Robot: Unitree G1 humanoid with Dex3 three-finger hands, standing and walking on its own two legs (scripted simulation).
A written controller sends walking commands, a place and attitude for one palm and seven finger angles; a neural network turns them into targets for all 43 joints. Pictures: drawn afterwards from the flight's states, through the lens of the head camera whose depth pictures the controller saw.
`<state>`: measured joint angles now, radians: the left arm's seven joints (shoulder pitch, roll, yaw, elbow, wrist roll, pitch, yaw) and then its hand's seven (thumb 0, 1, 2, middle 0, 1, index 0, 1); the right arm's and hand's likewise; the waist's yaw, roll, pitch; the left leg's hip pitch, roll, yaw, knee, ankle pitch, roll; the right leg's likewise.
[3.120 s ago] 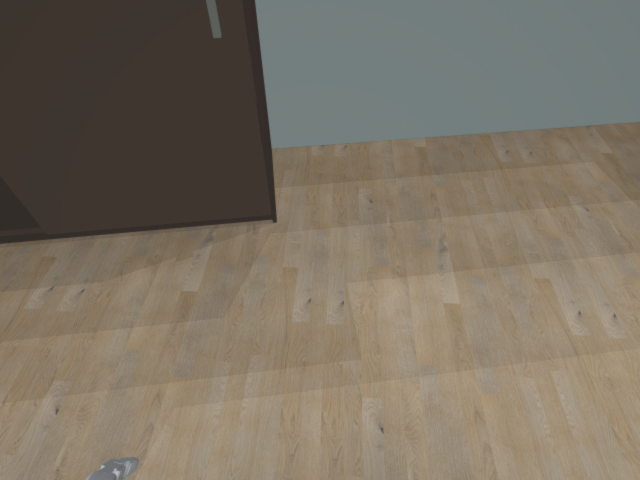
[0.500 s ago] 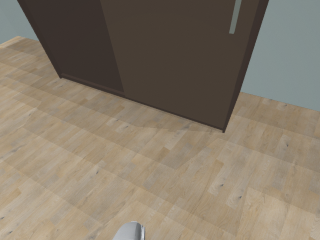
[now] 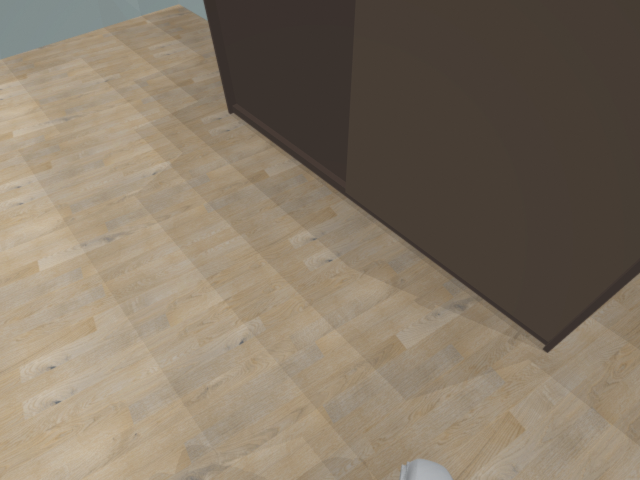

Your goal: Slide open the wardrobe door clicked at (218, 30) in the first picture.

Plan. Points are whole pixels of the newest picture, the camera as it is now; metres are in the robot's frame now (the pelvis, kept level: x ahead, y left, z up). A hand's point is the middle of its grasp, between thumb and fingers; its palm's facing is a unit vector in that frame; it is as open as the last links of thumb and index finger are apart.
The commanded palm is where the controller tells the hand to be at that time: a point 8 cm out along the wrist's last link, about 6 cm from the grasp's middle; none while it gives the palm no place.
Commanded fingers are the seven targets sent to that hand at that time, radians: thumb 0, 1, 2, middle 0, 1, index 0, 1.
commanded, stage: walk to a spot facing it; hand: right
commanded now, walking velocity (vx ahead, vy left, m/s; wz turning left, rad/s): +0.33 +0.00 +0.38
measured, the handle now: out of the picture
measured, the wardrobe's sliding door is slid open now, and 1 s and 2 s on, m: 0.00 0.00 0.00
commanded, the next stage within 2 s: turn to face it in 0.64 s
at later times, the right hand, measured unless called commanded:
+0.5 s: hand (516, 433) +0.24 -0.26 -0.16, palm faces -0.19 +0.97 -0.17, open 7.4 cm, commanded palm none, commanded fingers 0.00 -0.90 -0.90 0.20 0.30 0.20 0.30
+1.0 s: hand (425, 324) +0.40 -0.13 -0.16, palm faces -0.43 +0.89 -0.18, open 7.4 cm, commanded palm none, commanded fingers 0.00 -0.90 -0.90 0.20 0.30 0.20 0.30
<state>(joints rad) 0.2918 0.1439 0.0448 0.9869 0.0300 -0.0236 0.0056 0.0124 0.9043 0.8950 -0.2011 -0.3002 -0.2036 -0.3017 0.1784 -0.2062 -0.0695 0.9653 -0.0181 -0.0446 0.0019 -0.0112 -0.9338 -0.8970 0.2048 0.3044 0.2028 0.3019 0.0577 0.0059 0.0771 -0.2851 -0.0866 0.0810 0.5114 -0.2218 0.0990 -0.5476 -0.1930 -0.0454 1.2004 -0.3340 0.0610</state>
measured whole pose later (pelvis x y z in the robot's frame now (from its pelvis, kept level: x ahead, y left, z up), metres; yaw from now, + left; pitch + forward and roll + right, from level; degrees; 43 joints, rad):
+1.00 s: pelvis +0.21 -0.04 +0.00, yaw +23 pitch -1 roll +2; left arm 0.28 0.17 0.03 1.01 0.02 0.03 0.00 0.01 0.91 0.90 -0.20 -0.30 -0.20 -0.30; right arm 0.09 -0.16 -0.02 0.94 -0.02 0.01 -0.02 0.00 -0.90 -0.90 0.20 0.30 0.20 0.30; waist 0.06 -0.02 0.05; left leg -0.25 0.02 0.14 0.55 -0.28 0.01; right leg -0.36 -0.10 -0.09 0.76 -0.36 0.06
